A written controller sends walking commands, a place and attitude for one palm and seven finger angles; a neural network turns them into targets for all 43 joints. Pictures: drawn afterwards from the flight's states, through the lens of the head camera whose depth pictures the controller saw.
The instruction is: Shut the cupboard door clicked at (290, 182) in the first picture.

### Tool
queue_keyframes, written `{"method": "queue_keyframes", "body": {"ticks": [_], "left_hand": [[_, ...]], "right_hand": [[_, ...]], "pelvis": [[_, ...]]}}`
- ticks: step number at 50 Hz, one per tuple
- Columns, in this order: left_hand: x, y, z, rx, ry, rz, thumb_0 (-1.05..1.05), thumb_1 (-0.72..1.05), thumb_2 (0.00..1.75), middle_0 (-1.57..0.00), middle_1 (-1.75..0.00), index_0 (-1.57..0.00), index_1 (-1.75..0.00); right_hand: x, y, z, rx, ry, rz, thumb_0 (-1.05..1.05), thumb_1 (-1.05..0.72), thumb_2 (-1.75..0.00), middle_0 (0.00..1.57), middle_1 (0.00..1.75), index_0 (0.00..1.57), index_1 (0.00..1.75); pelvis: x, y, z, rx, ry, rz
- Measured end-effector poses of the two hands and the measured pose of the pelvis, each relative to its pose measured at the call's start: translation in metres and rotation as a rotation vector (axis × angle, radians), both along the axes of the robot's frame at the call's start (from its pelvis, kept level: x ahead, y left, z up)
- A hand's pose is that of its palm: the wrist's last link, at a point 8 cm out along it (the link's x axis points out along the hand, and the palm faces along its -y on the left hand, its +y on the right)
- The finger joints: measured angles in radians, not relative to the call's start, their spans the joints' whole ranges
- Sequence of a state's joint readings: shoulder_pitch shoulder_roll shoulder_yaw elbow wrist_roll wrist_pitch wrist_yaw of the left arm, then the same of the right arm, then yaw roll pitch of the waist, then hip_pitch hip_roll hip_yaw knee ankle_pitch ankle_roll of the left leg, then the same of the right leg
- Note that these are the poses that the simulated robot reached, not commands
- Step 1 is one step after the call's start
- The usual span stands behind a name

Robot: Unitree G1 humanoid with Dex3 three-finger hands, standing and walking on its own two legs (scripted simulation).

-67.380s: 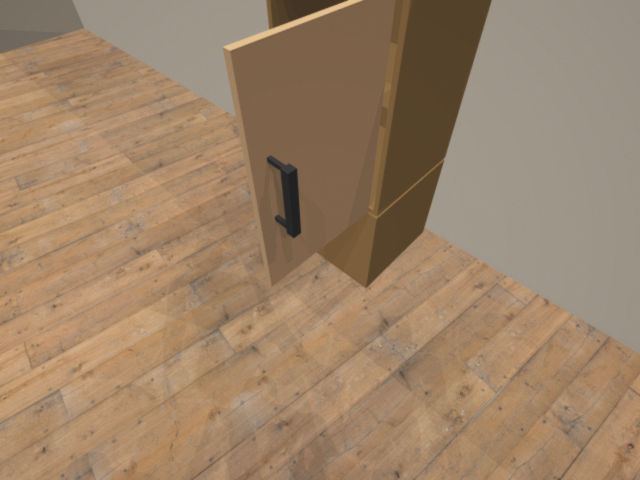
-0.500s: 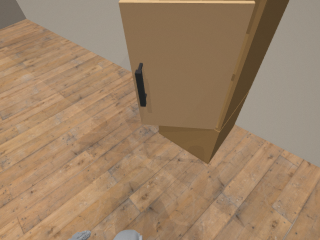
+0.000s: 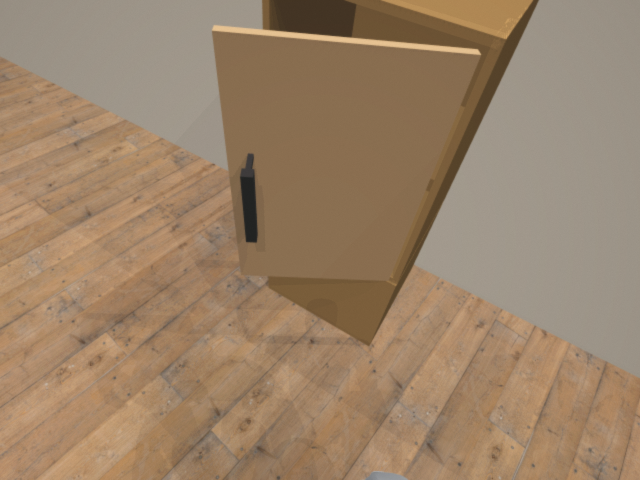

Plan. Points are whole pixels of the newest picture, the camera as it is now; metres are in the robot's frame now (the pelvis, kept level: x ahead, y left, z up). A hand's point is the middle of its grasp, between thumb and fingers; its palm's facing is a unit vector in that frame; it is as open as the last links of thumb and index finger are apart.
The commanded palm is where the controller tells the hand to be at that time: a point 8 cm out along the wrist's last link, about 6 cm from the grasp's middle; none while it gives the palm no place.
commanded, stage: take the last steps up to it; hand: left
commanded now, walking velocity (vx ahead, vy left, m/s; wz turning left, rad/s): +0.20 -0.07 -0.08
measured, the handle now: (251, 200) +0.59 +0.16 -0.06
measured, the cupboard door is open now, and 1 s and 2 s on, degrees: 32 32 32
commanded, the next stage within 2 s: come to a stop and stand still in 0.26 s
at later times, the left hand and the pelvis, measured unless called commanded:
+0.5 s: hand out of the picture +0.15 +0.11 -0.18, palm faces +0.06 -0.98 -0.20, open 7.2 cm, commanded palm none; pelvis +0.12 -0.06 -0.01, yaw +0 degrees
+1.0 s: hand out of the picture +0.15 +0.13 -0.18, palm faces +0.02 -0.95 -0.31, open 7.4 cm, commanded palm none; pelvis +0.11 -0.07 -0.02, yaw -3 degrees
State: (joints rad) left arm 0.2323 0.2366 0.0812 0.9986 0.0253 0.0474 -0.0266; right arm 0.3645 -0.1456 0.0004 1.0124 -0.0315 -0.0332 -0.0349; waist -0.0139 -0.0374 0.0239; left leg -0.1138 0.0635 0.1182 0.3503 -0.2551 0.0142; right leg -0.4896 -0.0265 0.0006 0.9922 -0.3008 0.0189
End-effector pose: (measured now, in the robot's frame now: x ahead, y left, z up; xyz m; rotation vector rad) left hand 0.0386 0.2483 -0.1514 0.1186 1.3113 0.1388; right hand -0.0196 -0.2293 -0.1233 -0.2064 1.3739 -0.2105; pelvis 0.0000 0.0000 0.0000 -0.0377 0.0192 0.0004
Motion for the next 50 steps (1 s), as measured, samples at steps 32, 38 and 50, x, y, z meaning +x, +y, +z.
{"method": "queue_keyframes", "body": {"ticks": [32, 38, 50], "left_hand": [[0.104, -0.088, -0.018, 0.008, 0.079, 0.057, 0.01, 0.92, 0.90, -0.20, -0.30, -0.20, -0.30], [0.106, -0.082, -0.012, 0.049, 0.070, 0.046, 0.01, 0.91, 0.90, -0.20, -0.30, -0.20, -0.30], [0.103, -0.071, 0.012, 0.151, -0.071, -0.033, 0.01, 0.91, 0.90, -0.20, -0.30, -0.20, -0.30]], "right_hand": [[0.234, -0.055, -0.024, 0.033, -0.157, 0.063, 0.00, -0.92, -0.90, 0.20, 0.30, 0.19, 0.30], [0.246, -0.060, -0.031, 0.049, -0.170, 0.086, 0.00, -0.91, -0.90, 0.20, 0.30, 0.20, 0.30], [0.219, -0.079, -0.028, 0.075, -0.258, 0.014, 0.00, -0.91, -0.90, 0.20, 0.30, 0.19, 0.30]], "pelvis": [[0.141, -0.057, -0.017, 0.040, -0.025, -0.007], [0.129, -0.063, -0.019, 0.059, -0.015, -0.010], [0.110, -0.069, -0.019, 0.054, -0.037, -0.045]]}}
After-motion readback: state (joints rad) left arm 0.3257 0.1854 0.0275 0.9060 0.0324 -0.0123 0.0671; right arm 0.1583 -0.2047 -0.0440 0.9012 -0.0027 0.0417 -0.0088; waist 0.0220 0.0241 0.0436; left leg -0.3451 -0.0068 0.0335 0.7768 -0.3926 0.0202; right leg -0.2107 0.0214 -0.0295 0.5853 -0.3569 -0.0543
